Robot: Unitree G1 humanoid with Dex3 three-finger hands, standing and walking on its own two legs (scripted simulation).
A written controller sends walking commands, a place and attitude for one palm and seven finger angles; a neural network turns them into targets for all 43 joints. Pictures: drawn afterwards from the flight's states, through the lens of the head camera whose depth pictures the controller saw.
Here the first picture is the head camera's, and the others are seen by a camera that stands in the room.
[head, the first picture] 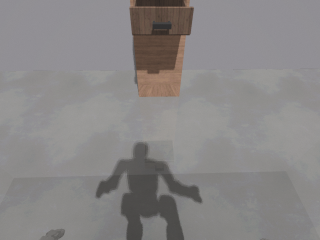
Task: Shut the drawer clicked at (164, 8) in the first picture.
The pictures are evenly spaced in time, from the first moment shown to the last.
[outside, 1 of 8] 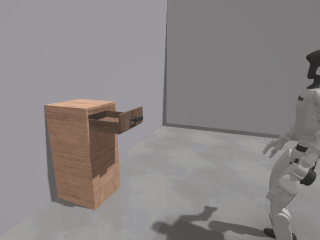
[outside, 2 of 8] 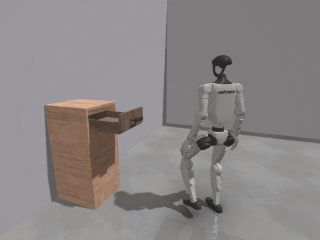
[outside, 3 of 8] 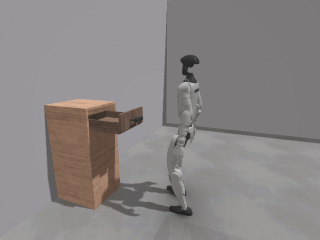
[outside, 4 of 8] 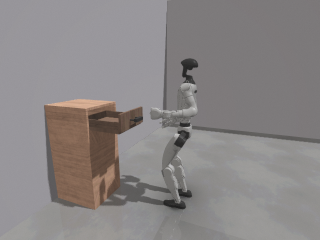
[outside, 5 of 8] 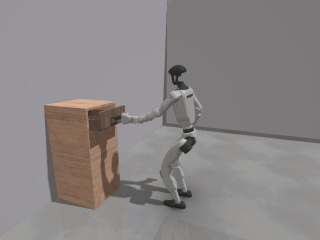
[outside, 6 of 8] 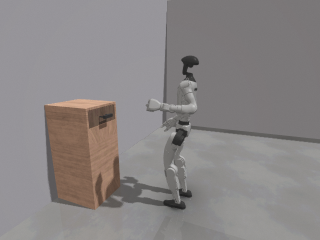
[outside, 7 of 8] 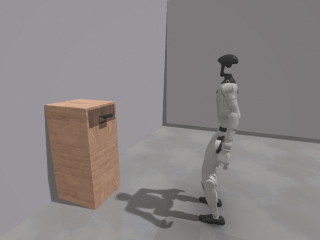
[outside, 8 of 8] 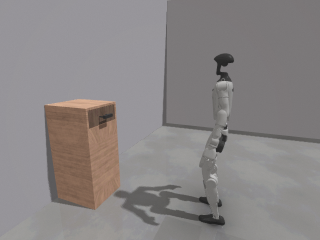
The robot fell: no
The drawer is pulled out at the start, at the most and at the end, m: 0.30 0.30 0.00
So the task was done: yes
